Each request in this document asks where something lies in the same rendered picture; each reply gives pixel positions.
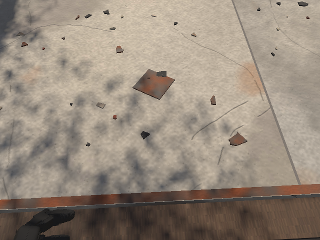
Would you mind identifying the robot left hand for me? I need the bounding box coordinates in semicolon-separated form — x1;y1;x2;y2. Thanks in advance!
13;208;75;240

